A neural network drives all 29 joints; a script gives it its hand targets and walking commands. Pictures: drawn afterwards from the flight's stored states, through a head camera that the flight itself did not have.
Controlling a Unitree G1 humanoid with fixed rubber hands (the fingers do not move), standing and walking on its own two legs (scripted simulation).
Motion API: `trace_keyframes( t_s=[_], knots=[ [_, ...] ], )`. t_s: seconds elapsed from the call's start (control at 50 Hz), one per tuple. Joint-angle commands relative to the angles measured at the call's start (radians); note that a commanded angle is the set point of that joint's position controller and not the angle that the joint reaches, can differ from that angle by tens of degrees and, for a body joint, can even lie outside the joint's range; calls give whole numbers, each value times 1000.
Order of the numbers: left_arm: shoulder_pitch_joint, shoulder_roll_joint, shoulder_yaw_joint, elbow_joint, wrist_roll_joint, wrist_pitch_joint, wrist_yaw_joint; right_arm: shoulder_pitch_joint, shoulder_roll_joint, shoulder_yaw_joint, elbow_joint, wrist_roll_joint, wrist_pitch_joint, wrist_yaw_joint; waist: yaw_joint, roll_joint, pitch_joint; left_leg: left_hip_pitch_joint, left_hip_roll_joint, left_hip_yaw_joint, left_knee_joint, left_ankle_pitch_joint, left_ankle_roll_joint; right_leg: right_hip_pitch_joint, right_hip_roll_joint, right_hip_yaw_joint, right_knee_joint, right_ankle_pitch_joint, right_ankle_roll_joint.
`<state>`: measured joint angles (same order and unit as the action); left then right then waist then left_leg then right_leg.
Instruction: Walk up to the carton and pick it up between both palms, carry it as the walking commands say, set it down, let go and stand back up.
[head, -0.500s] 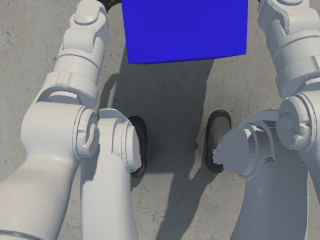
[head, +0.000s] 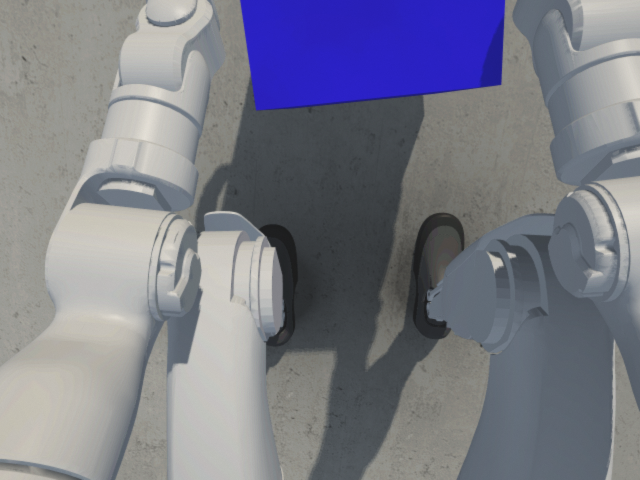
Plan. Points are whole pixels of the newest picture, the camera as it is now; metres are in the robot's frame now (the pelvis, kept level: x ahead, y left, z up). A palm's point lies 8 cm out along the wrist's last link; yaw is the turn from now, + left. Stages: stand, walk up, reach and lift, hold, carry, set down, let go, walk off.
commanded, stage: reach and lift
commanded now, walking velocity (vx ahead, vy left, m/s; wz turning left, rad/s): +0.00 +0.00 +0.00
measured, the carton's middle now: out of the picture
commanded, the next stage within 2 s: none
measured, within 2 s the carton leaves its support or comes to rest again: neither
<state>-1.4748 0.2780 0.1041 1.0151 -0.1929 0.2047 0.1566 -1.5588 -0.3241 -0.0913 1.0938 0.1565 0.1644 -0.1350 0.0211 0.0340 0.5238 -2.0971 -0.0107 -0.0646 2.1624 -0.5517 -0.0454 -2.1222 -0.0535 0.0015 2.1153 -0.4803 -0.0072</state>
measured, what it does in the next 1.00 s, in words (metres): rises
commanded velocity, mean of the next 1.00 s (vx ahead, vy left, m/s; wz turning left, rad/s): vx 0.00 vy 0.00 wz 0.00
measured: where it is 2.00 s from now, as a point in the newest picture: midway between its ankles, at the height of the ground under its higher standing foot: (353, 300)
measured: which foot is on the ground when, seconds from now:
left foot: down 0.00-1.00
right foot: down 0.00-1.00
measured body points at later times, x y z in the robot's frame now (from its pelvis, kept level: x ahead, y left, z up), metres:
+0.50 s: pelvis -0.01 +0.00 +0.02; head +0.36 +0.00 +0.27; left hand +0.55 +0.15 -0.14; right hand +0.58 -0.15 -0.12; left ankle +0.13 +0.13 -0.35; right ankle +0.15 -0.13 -0.35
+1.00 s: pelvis -0.02 +0.00 +0.06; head +0.33 +0.00 +0.34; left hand +0.54 +0.15 -0.05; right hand +0.56 -0.14 -0.04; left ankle +0.13 +0.13 -0.35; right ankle +0.15 -0.13 -0.35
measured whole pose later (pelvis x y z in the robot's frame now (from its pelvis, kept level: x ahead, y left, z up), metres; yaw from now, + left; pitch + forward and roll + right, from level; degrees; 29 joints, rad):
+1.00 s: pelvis -0.02 +0.00 +0.06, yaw +0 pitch +23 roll -1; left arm -1.35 0.20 0.23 0.65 -0.03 0.48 0.20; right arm -1.44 -0.23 -0.23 0.78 0.07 0.38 -0.15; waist 0.00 0.01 0.53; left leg -1.86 -0.02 -0.06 1.97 -0.51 -0.05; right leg -1.88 -0.02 0.01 1.93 -0.45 0.01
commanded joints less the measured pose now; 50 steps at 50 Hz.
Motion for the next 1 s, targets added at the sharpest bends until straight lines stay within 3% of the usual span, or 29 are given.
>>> trace_keyframes(
  t_s=[0.0, 0.14, 0.24, 0.32, 0.42, 0.5, 0.68, 0.74, 0.86, 0.98],
  knots=[
    [-792, -1080, -295, -476, -89, -43, -275, -557, 1092, 253, -380, 65, 23, 278, -67, -28, -2059, 619, -134, 195, -191, 295, 13, 878, 182, -68, -146, 319, 0],
    [-915, -1106, -303, -623, -107, -4, -274, -664, 1138, 263, -538, 90, 66, 274, -65, -45, -2349, 730, -141, 206, -202, 318, 18, 1008, 190, -72, -169, 337, 5],
    [-898, -1120, -270, -588, -77, 12, -289, -581, 1202, 208, -447, 42, 96, 289, -65, -45, -2261, 659, -137, 207, -224, 261, 20, 953, 191, -69, -185, 292, 4],
    [-875, -1136, -238, -570, -52, 10, -308, -531, 1250, 169, -399, 11, 105, 309, -48, -33, -2212, 624, -134, 213, -241, 237, 19, 916, 194, -64, -197, 269, 5],
    [-911, -1146, -291, -712, -85, 22, -298, -564, 1278, 242, -527, 58, 123, 306, -24, -39, -2500, 766, -142, 218, -228, 369, 12, 1066, 202, -61, -181, 394, 17],
    [-895, -1160, -339, -794, -108, 57, -284, -563, 1284, 294, -627, 88, 148, 285, -26, -43, -2676, 855, -150, 220, -231, 430, 11, 1171, 209, -60, -181, 458, 25],
    [-884, -1229, -246, -638, -34, 98, -315, -502, 1324, 155, -420, -17, 185, 318, -51, -7, -2329, 697, -144, 202, -337, 132, 18, 955, 207, -68, -269, 170, 4],
    [-895, -1235, -255, -670, -26, 109, -320, -504, 1360, 179, -444, -15, 200, 326, -40, -14, -2433, 745, -152, 204, -343, 176, 17, 1003, 213, -69, -277, 209, 12],
    [-857, -1249, -353, -803, -68, 143, -312, -506, 1403, 297, -625, 47, 225, 295, -37, -31, -2756, 900, -169, 209, -343, 360, 13, 1230, 227, -54, -288, 389, 27],
    [-793, -1273, -336, -734, -36, 173, -318, -476, 1389, 281, -599, 14, 246, 295, -41, -20, -2624, 860, -166, 197, -400, 271, 16, 1193, 227, -42, -340, 304, 21]
  ],
)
